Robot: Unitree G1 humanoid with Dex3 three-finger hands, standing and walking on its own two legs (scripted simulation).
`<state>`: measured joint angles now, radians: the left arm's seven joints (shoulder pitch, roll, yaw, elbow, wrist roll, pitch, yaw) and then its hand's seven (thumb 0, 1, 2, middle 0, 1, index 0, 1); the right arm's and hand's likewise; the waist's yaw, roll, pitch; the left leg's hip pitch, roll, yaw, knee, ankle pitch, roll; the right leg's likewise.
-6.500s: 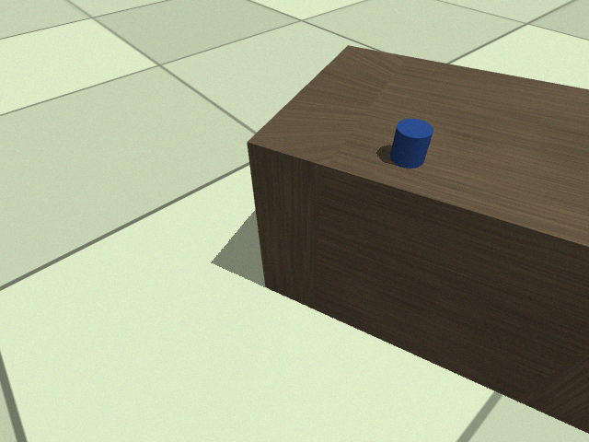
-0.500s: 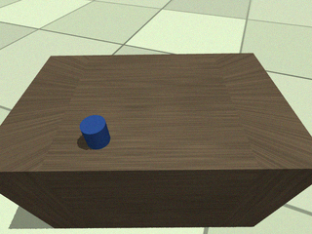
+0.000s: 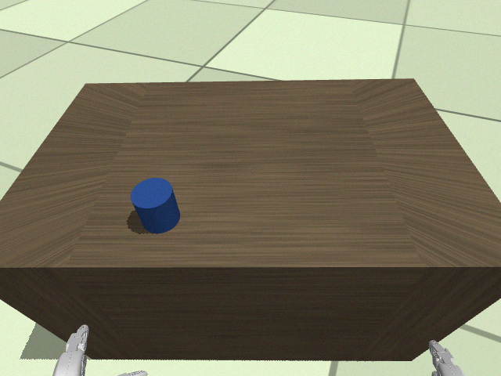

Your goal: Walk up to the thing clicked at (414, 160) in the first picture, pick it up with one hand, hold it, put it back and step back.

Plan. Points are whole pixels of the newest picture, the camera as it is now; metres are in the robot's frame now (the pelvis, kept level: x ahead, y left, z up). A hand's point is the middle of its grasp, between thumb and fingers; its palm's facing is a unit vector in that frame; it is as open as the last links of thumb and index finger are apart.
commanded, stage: rise first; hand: left
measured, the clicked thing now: (156, 205) +0.48 +0.23 -0.03
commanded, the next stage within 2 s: go down in 1.28 s
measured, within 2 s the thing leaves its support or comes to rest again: neither
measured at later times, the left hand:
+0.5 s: hand (82, 351) +0.18 +0.27 +0.00, palm faces +0.31 -0.87 -0.37, open 17.5 cm
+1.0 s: hand (59, 344) +0.18 +0.27 +0.05, palm faces +0.35 -0.85 -0.41, open 17.6 cm
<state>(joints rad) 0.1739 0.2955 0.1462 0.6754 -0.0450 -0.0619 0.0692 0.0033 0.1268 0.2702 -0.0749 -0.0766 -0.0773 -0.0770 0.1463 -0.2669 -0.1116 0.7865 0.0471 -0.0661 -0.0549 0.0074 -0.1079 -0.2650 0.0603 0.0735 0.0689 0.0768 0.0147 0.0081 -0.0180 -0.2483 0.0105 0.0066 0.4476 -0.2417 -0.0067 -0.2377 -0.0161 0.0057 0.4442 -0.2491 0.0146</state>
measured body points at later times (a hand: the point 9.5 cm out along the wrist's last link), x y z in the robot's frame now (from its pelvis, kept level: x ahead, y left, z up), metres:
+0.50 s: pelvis +0.01 +0.00 +0.00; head +0.01 -0.02 +0.45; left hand +0.16 +0.31 +0.02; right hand +0.16 -0.26 -0.10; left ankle -0.01 +0.12 -0.74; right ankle -0.01 -0.13 -0.74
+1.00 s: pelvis +0.00 -0.01 +0.00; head +0.00 -0.02 +0.45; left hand +0.15 +0.31 +0.08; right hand +0.17 -0.26 -0.09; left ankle -0.01 +0.12 -0.74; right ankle -0.01 -0.13 -0.74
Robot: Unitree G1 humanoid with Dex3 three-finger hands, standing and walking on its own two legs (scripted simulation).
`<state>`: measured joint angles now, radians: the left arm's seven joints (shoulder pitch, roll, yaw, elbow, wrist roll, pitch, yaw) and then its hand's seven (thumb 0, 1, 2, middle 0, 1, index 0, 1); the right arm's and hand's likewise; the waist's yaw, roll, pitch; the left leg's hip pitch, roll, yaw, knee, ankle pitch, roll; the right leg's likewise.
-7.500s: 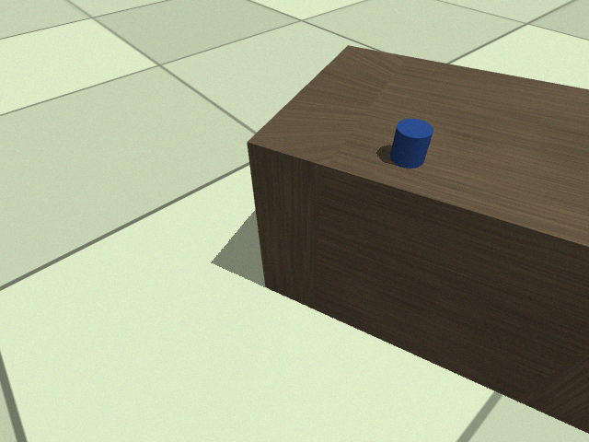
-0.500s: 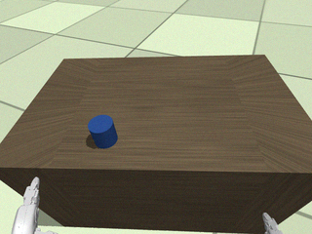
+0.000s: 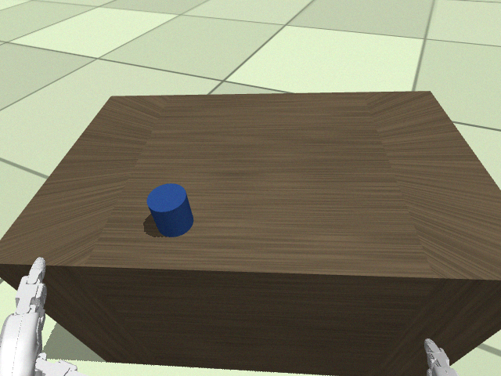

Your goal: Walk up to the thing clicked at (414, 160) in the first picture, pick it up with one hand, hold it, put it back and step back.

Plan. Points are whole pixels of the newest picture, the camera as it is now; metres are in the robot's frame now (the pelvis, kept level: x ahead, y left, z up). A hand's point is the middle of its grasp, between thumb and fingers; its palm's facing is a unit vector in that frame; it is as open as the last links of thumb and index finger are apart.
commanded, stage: rise first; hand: left
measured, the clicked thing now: (171, 210) +0.48 +0.23 -0.03
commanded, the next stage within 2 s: go down in 0.28 s
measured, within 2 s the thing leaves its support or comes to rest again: neither
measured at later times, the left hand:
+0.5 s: hand (62, 325) +0.18 +0.27 +0.08, palm faces +0.36 -0.85 -0.38, open 17.7 cm
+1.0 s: hand (48, 249) +0.28 +0.34 +0.10, palm faces +0.25 -0.96 -0.10, open 17.5 cm
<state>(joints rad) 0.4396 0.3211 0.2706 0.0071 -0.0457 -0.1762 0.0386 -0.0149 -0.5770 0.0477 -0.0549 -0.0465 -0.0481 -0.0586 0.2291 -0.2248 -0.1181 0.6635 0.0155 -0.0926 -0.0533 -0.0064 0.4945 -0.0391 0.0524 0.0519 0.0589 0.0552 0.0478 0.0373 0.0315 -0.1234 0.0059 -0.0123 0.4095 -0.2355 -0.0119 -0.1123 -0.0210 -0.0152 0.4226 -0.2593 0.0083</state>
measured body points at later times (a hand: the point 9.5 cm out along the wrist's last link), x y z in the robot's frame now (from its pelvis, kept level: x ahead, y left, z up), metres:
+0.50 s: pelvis -0.01 +0.00 +0.00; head -0.01 -0.01 +0.45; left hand +0.16 +0.32 +0.11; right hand +0.16 -0.25 -0.10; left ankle -0.01 +0.13 -0.74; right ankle -0.02 -0.12 -0.74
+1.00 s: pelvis +0.00 +0.01 -0.01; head +0.00 +0.01 +0.44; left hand +0.26 +0.39 +0.11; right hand +0.15 -0.24 -0.10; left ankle -0.01 +0.13 -0.74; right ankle -0.02 -0.12 -0.74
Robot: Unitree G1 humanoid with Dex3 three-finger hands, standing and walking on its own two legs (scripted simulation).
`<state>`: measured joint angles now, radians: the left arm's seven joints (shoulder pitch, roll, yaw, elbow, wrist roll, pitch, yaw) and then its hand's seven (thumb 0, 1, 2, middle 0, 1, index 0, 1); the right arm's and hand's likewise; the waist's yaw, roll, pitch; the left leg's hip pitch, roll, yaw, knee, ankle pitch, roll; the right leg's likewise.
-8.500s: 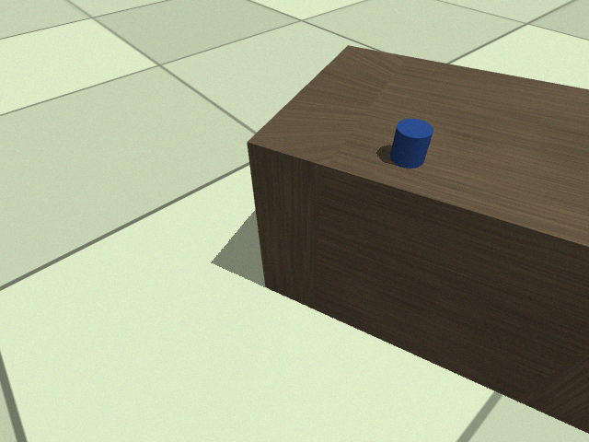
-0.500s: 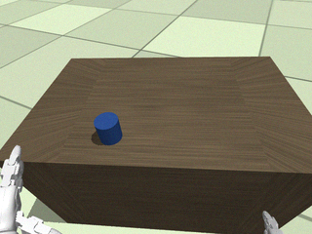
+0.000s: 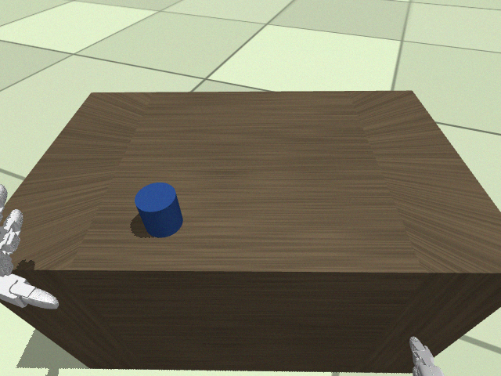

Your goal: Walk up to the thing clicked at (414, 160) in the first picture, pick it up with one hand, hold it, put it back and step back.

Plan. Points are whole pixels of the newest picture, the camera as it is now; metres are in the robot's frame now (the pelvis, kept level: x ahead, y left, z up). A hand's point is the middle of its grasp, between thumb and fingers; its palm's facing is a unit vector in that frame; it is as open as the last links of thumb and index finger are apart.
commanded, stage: go down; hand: left
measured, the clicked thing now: (160, 210) +0.48 +0.22 -0.03
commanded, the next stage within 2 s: none
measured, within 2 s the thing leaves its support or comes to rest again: neither
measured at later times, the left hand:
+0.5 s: hand (13, 237) +0.31 +0.36 +0.12, palm faces +0.23 -0.97 +0.00, open 17.7 cm
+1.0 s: hand (17, 216) +0.35 +0.38 +0.11, palm faces +0.22 -0.97 +0.00, open 17.7 cm
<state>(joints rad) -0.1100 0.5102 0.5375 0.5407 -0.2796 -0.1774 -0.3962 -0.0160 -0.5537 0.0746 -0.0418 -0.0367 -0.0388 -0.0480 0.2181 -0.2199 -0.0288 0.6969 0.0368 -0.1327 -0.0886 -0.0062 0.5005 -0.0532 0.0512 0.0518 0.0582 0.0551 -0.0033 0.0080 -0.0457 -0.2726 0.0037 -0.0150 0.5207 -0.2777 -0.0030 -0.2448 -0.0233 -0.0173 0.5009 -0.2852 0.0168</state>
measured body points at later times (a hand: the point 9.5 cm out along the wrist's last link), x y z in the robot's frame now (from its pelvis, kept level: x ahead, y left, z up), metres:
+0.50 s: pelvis -0.01 +0.00 +0.00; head +0.01 +0.01 +0.45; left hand +0.29 +0.41 +0.12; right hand +0.15 -0.26 -0.08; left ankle +0.00 +0.12 -0.74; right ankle -0.02 -0.13 -0.74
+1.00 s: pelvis +0.00 +0.01 -0.01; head +0.04 +0.03 +0.44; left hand +0.33 +0.43 +0.11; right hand +0.16 -0.25 -0.09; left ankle +0.00 +0.12 -0.74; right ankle -0.02 -0.13 -0.74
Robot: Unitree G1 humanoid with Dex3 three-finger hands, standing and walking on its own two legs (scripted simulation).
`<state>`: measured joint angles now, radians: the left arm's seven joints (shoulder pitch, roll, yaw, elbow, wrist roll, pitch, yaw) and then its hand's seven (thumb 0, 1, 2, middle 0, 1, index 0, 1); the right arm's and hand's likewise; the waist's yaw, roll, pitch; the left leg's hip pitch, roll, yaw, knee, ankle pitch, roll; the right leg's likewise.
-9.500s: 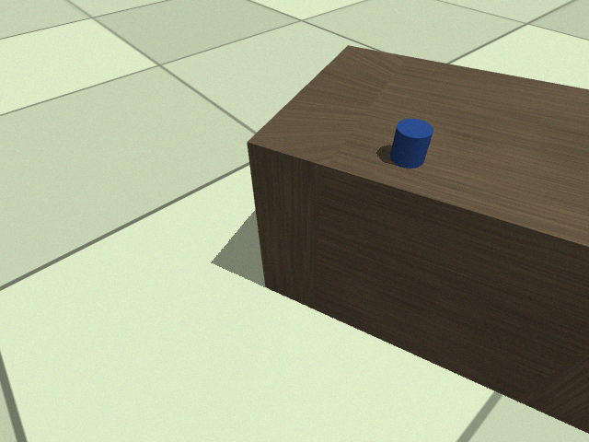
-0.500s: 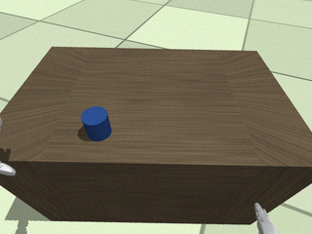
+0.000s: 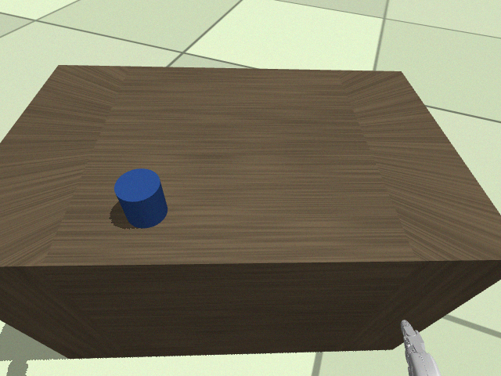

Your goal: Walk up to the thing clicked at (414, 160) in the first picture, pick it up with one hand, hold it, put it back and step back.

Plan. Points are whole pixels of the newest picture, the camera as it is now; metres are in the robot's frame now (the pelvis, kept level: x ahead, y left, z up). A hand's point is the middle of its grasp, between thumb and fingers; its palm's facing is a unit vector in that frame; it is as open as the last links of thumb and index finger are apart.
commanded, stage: go down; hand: left
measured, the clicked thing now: (142, 198) +0.48 +0.22 -0.02
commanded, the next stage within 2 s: approach in 1.40 s
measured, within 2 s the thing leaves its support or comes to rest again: neither
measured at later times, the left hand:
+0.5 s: hand out of the picture +0.36 +0.39 +0.12, palm faces +0.23 -0.97 +0.01, open 17.7 cm
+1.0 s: hand out of the picture +0.38 +0.41 +0.13, palm faces +0.25 -0.97 +0.01, open 17.6 cm
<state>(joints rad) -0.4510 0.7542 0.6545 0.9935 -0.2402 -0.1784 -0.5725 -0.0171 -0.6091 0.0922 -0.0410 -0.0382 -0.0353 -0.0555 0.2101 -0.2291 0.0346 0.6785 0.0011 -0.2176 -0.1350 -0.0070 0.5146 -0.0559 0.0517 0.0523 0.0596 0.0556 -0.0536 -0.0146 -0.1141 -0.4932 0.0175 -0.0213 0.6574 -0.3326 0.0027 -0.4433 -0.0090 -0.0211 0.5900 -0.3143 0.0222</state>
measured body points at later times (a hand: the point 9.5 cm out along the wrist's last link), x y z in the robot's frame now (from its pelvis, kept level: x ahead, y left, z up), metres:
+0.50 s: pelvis +0.00 +0.00 -0.01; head +0.05 +0.03 +0.44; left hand +0.34 +0.45 +0.13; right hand +0.15 -0.25 -0.08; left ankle -0.01 +0.11 -0.72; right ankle -0.02 -0.14 -0.72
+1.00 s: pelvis +0.00 +0.01 -0.02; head +0.07 +0.04 +0.42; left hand +0.37 +0.46 +0.13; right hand +0.15 -0.25 -0.08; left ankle -0.01 +0.11 -0.72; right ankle -0.02 -0.14 -0.72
